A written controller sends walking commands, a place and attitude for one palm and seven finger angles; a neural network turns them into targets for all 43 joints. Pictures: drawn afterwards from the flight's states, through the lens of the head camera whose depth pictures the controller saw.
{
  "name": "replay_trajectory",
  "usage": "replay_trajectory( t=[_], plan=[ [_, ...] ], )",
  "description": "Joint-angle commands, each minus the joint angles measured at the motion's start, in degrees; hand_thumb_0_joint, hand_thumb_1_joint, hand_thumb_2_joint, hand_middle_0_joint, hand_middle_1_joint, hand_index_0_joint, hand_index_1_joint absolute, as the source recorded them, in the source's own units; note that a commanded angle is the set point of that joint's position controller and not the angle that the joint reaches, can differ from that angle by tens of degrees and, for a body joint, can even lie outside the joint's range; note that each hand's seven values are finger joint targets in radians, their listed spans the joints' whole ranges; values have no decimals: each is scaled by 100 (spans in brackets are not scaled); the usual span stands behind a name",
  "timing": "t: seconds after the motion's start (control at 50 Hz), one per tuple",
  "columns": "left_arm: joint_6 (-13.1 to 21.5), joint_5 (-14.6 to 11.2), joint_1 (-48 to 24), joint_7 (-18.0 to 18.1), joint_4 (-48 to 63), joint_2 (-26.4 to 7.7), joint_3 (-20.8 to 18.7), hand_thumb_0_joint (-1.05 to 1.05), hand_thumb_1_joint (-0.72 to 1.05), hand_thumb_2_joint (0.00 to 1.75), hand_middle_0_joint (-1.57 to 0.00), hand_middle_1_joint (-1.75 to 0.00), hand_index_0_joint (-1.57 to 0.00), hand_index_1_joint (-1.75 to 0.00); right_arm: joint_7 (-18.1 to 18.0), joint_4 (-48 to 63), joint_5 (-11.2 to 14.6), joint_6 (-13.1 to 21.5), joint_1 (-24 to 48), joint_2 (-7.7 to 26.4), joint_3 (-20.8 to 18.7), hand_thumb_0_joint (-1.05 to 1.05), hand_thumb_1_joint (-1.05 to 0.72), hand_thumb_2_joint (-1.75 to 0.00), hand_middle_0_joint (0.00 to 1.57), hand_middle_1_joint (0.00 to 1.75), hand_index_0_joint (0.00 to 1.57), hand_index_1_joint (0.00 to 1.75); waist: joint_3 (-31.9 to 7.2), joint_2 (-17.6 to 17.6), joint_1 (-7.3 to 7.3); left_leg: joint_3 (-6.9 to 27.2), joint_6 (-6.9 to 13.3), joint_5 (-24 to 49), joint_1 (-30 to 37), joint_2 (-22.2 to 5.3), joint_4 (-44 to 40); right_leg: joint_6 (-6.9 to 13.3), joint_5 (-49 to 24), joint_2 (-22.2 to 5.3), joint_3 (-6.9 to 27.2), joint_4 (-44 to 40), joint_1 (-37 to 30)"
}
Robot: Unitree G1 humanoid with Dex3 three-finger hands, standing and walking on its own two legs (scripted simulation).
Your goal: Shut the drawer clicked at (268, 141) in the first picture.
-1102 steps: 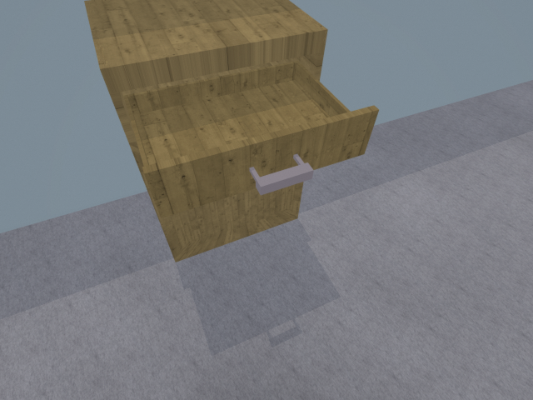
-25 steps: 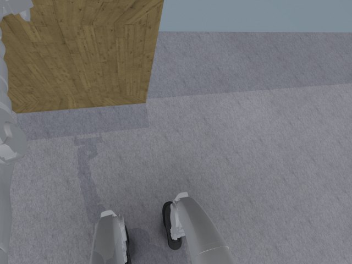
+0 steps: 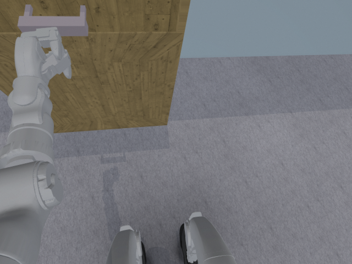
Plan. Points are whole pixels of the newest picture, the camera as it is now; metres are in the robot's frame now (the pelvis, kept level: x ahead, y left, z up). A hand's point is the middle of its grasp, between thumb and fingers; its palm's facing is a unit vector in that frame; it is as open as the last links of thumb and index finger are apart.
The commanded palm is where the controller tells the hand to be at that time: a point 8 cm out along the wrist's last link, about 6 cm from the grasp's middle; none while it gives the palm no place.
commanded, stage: draw the hand back to the body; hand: left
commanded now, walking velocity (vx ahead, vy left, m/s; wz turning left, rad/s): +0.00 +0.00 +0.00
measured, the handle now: (55, 18) +0.65 +0.20 +0.05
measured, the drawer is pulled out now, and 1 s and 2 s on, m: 0.00 0.00 0.00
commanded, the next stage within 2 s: step back with the hand held close in 1.40 s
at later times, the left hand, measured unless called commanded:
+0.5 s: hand (26, 99) +0.40 +0.19 +0.13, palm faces +0.00 -1.00 -0.04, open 3.3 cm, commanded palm +0.36 +0.24 +0.14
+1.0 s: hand out of the picture +0.25 +0.22 +0.22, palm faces +0.36 -0.88 -0.31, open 3.3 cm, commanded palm +0.20 +0.26 +0.23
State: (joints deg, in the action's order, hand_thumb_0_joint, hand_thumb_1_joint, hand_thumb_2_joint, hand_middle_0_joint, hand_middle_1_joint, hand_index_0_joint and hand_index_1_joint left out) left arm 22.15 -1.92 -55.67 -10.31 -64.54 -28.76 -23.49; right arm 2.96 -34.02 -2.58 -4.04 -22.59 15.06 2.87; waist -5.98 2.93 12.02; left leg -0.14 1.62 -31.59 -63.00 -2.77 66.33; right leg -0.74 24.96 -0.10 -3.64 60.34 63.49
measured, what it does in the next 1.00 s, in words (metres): rises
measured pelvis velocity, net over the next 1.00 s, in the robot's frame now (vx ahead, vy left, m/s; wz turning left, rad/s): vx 0.03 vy -0.01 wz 0.04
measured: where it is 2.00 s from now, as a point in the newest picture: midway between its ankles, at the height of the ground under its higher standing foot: outside the picture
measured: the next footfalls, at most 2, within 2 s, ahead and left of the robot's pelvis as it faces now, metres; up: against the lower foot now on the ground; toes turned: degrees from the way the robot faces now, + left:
none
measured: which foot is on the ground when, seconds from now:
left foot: down 0.00-1.00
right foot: down 0.00-1.00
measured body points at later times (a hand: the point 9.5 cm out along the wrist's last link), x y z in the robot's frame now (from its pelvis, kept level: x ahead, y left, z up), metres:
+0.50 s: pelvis +0.04 +0.00 +0.06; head +0.11 -0.01 +0.50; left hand +0.40 +0.24 +0.13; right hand +0.16 -0.25 -0.05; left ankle -0.02 +0.10 -0.65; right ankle +0.02 -0.14 -0.65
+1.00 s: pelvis +0.03 -0.01 +0.09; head +0.02 -0.04 +0.54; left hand +0.23 +0.27 +0.24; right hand +0.23 -0.21 +0.01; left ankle -0.02 +0.10 -0.65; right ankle +0.02 -0.14 -0.65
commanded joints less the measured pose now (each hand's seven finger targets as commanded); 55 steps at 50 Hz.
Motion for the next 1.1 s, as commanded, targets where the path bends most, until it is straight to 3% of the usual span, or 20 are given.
replay_trajectory(
  t=[0.0, 0.04, 0.06, 0.1, 0.14, 0.2, 0.26, 0.32, 0.36, 0.44, 0.5, 0.52, 0.54, 0.58, 0.62, 0.64, 0.86, 0.92, 0.96, 1.08],
  plan=[
    [458, -175, -2271, -69, 989, -1026, 35, 0, 90, 90, -140, -160, -140, -160, -97, 43, 16, -86, -1270, 1032, -448, 0, -90, -90, 20, 30, 20, 30, -3078, 617, 180, 358, -60, 3631, 2453, 87, -582, 187, -2424, 298, 35, -433, -1647],
    [442, -259, -1567, -146, 1542, -1271, -204, 0, 90, 90, -140, -160, -140, -160, -98, 292, 74, -138, -1209, 1050, -476, 0, -90, -90, 20, 30, 20, 30, -3605, 801, -193, 285, -63, 4060, 2753, 123, -738, 218, -2818, 288, 89, -466, -2237],
    [428, -293, -1256, -185, 2030, -1245, -154, 0, 90, 90, -140, -160, -140, -160, -86, 406, 118, -163, -1140, 1004, -479, 0, -90, -90, 20, 30, 20, 30, -3926, 1028, -333, 291, -104, 4492, 3115, 113, -846, 219, -3043, 283, 86, -512, -2471],
    [311, -487, -465, -230, 2840, -984, -26, 0, 90, 90, -140, -160, -140, -160, -56, 600, 203, -176, -1002, 934, -538, 0, -90, -90, 20, 30, 20, 30, -4077, 953, -500, 271, -123, 4958, 3500, 98, -1056, 207, -3416, 302, 76, -727, -2920],
    [127, -712, 49, -251, 3277, -525, 280, 0, 90, 90, -140, -160, -140, -160, -70, 700, 291, -142, -878, 883, -555, 0, -90, -90, 20, 30, 20, 30, -3781, 530, -437, 223, -48, 4893, 3449, 93, -1232, 183, -3646, 313, 68, -909, -3203],
    [-53, -905, 638, -155, 3797, -515, 194, 0, 90, 90, -140, -160, -140, -160, -126, 739, 382, -49, -674, 874, -569, 0, -90, -90, 20, 30, 20, 30, -3211, 180, -519, 81, -10, 4302, 3242, 122, -1572, 143, -3592, 286, 91, -1202, -3643],
    [-17, -943, 1024, -83, 4309, -401, 286, 0, 90, 90, -140, -160, -140, -160, -193, 739, 412, 78, -482, 821, -540, 0, -90, -90, 20, 30, 20, 30, -2856, 470, -606, 40, -34, 4352, 3528, 135, -1806, 158, -3531, 262, 98, -1349, -3760],
    [-53, -1027, 1676, -178, 4552, 51, 646, 0, 90, 90, -140, -160, -140, -160, -204, 745, 445, 223, -271, 766, -533, 0, -90, -90, 20, 30, 20, 30, -2501, 454, -629, 24, -57, 4499, 3773, 118, -1989, 149, -3571, 241, 70, -1506, -3874],
    [-147, -1076, 1846, -277, 4601, 113, 740, 0, 90, 90, -140, -160, -140, -160, -235, 739, 483, 280, -129, 776, -511, 0, -90, -90, 20, 30, 20, 30, -2159, 412, -642, 60, -73, 4408, 3878, 111, -2122, 160, -3395, 235, 27, -1610, -3849],
    [-361, -1268, 2480, -423, 5098, 125, 654, 0, 90, 90, -140, -160, -140, -160, -298, 937, 520, 435, 208, 768, -488, 0, -90, -90, 20, 30, 20, 30, -2118, 208, -814, 40, -59, 4207, 4037, 163, -2360, 172, -3449, 188, 28, -1780, -4332],
    [-497, -1346, 2941, -461, 5470, 181, 635, 0, 90, 90, -140, -160, -140, -160, -340, 1055, 557, 555, 520, 720, -424, 0, -90, -90, 20, 30, 20, 30, -1802, -21, -896, 23, -55, 3851, 4003, 196, -2575, 165, -3367, 156, 4, -1924, -4549],
    [-681, -559, 2986, 250, 6074, -291, 843, 0, 90, 90, -140, -160, -140, -160, -434, 1117, 541, 457, 984, 644, -490, 0, -90, -90, 20, 30, 20, 30, -1865, 43, -1179, -24, -25, 3781, 4297, 267, -2799, 218, -2978, -2, 212, -2227, -4770],
    [-865, -512, 3269, 624, 6258, -10, 909, 0, 90, 90, -140, -160, -140, -160, -496, 1177, 499, 472, 1049, 586, -465, 0, -90, -90, 20, 30, 20, 30, -1558, -36, -1090, -29, -34, 3512, 4366, 256, -2957, 220, -2826, 7, 172, -2387, -4721],
    [-1158, -356, 3906, 1038, 6504, 225, 1107, 0, 90, 90, -140, -160, -140, -160, -575, 1167, 511, 446, 1215, 538, -414, 0, -90, -90, 20, 30, 20, 30, -1308, -35, -1131, -27, -44, 3303, 4573, 207, -3232, 209, -2649, -10, 150, -2590, -4924],
    [-1324, -284, 4050, 1277, 6787, 274, 1185, 0, 90, 90, -140, -160, -140, -160, -650, 1144, 500, 442, 1401, 525, -352, 0, -90, -90, 20, 30, 20, 30, -1016, -244, -1135, -37, -28, 3001, 4669, 207, -3502, 204, -2518, -28, 131, -2803, -5123],
    [-1375, -258, 4056, 1367, 6910, 89, 1035, 0, 90, 90, -140, -160, -140, -160, -698, 1114, 485, 446, 1471, 539, -344, 0, -90, -90, 20, 30, 20, 30, -921, -394, -1158, -41, 2, 2940, 4726, 215, -3593, 208, -2519, -11, 142, -2929, -5239],
    [-1570, -162, 5663, 1597, 8497, 294, 968, 0, 90, 90, -140, -160, -140, -160, -765, 912, 327, 821, 1838, 377, -198, 0, -90, -90, 20, 30, 20, 30, -216, 134, -1387, -66, -32, 3330, 5655, 211, -4403, 214, -2636, -36, 121, -3701, -5963],
    [-1556, -146, 6148, 1613, 8957, 303, 860, 0, 90, 90, -140, -160, -140, -160, -734, 898, 285, 898, 1870, 366, -214, 0, -90, -90, 20, 30, 20, 30, -82, 73, -1416, -48, -48, 3421, 5754, 190, -4493, 205, -2628, -14, 93, -3790, -6023],
    [-1565, -165, 6495, 1612, 9036, 240, 714, 0, 90, 90, -140, -160, -140, -160, -728, 867, 261, 929, 1901, 370, -223, 0, -90, -90, 20, 30, 20, 30, 135, -240, -1442, -39, -27, 3183, 5659, 189, -4551, 191, -2479, -6, 105, -3882, -6026],
    [-1440, -155, 7376, 1650, 9979, 66, 298, 0, 90, 90, -140, -160, -140, -160, -709, 876, 227, 1101, 1927, 321, -255, 0, -90, -90, 20, 30, 20, 30, 101, 146, -1544, -34, -37, 3114, 5697, 201, -4568, 199, -2390, -32, 149, -3922, -6149]
  ],
)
